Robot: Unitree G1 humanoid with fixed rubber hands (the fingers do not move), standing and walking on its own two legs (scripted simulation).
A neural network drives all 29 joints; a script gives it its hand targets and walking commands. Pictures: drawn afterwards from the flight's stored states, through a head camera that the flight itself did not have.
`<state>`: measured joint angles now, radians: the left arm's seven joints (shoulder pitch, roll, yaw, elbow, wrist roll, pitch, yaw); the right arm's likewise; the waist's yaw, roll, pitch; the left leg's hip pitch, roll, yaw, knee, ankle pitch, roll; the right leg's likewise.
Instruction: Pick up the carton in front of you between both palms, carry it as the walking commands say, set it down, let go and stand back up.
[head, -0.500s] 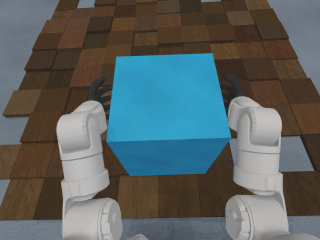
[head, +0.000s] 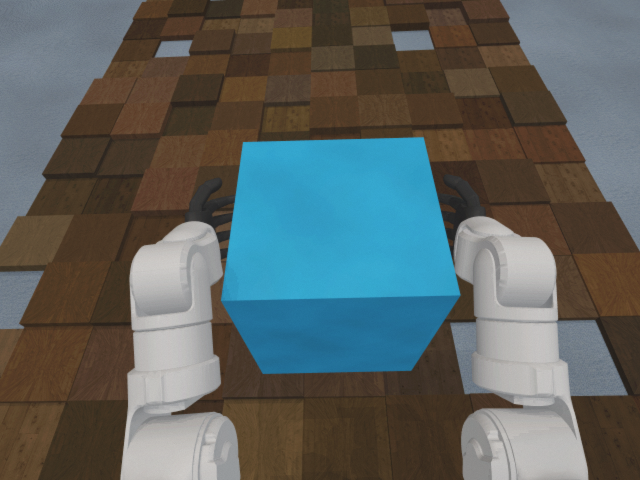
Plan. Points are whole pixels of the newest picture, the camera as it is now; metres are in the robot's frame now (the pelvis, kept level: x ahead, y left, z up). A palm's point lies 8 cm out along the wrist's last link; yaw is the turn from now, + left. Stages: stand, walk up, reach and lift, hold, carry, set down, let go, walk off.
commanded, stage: carry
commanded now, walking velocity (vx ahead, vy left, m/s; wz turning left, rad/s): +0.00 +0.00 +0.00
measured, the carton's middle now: (335, 267) +0.36 -0.01 +0.03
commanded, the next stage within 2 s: none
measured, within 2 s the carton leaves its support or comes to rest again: neither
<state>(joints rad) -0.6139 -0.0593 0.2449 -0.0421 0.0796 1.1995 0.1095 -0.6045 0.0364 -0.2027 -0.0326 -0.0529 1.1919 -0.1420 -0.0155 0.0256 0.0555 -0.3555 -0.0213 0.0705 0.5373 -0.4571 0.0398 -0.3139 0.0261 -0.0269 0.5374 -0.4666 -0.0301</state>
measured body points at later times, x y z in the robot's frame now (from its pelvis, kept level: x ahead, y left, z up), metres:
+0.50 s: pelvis +0.02 -0.02 +0.00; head -0.01 -0.02 +0.45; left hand +0.37 +0.14 +0.13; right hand +0.37 -0.16 +0.12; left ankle +0.02 +0.09 -0.73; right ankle +0.00 -0.09 -0.73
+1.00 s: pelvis +0.00 +0.00 +0.00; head -0.03 +0.00 +0.45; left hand +0.35 +0.15 +0.13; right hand +0.35 -0.15 +0.13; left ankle +0.02 +0.09 -0.73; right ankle +0.00 -0.09 -0.73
